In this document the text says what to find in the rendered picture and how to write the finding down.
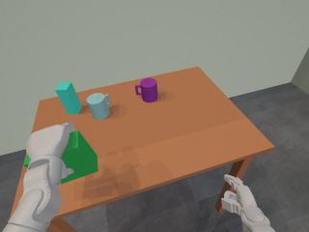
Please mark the right robot hand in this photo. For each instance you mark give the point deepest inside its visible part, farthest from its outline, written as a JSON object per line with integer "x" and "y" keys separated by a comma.
{"x": 233, "y": 202}

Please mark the sponge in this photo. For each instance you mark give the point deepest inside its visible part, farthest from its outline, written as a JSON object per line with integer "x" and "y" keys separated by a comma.
{"x": 78, "y": 156}

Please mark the table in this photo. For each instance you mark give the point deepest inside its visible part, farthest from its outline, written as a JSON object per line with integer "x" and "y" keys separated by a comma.
{"x": 191, "y": 128}

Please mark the right robot forearm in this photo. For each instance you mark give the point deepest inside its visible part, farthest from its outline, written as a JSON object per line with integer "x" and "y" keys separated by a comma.
{"x": 253, "y": 220}

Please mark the left robot forearm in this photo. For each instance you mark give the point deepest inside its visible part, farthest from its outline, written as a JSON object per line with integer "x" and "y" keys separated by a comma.
{"x": 41, "y": 199}

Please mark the left robot hand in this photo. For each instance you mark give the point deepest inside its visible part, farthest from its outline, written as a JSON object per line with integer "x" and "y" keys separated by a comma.
{"x": 51, "y": 141}

